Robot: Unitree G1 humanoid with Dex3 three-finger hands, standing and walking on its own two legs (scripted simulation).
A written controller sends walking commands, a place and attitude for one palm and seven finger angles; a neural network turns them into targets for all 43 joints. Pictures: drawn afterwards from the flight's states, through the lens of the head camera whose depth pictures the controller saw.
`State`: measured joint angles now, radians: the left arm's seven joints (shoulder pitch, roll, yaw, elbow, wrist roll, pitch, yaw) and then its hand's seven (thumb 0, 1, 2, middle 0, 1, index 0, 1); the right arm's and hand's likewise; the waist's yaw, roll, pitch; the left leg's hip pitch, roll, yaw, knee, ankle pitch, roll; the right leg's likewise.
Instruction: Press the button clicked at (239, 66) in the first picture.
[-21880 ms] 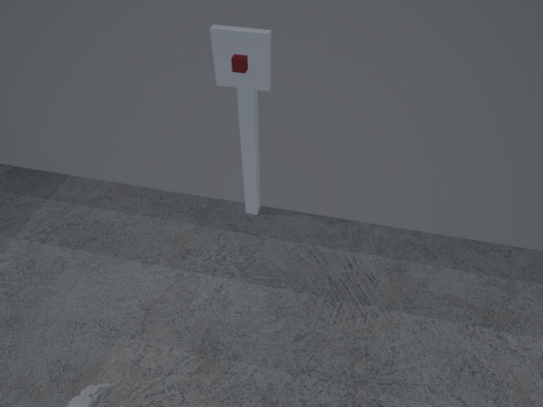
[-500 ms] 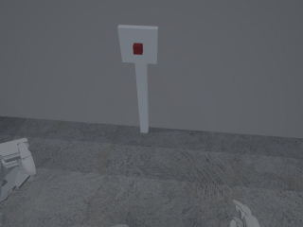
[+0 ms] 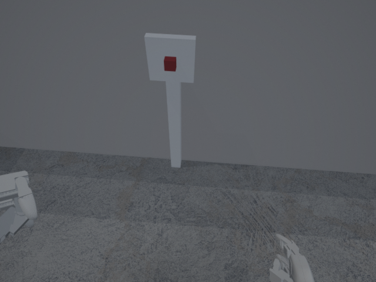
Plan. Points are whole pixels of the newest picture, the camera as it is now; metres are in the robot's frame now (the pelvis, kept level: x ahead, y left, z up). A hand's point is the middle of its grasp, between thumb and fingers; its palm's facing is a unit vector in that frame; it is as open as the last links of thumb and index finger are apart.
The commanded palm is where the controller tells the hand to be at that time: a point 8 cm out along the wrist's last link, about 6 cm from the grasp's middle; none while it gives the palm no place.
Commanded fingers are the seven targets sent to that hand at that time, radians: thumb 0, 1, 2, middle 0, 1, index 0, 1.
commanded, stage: let the arm hang, fingers relaxed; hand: left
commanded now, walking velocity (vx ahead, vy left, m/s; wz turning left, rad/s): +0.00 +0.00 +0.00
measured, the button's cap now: (170, 63) +0.83 +0.12 +0.00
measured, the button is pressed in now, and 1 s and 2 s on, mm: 0 0 0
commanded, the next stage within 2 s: stand and wait in 1.12 s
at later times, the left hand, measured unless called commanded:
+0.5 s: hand out of the picture -0.05 +0.21 -0.17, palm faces +0.02 -0.98 -0.22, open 4.5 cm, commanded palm none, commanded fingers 0.00 0.90 0.90 -0.38 -0.50 -0.38 -0.50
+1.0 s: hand out of the picture -0.04 +0.18 -0.17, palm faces +0.03 -0.98 -0.17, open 7.3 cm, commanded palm none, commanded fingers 0.00 0.90 0.90 -0.20 -0.30 -0.20 -0.30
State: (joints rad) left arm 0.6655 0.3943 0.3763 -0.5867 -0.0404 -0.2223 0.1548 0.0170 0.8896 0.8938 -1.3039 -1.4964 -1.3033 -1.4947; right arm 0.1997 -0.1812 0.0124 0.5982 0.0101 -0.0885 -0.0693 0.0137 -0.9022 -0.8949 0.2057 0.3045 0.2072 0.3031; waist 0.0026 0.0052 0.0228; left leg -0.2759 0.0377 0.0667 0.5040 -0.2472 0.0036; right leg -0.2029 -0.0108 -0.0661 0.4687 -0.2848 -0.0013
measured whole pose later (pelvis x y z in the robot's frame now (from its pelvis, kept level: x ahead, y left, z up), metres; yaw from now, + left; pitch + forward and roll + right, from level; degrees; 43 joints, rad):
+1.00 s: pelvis -0.04 +0.01 +0.00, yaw +0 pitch -1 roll +0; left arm 0.28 0.13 0.01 1.13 0.01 0.00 0.03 0.01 0.91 0.89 -0.20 -0.31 -0.20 -0.30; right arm 0.31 -0.12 0.00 1.13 -0.02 0.01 -0.02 0.01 -0.91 -0.90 0.20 0.30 0.20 0.30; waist -0.01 0.01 0.03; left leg -0.24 0.00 0.08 0.41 -0.15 0.03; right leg -0.19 -0.04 -0.06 0.43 -0.22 0.01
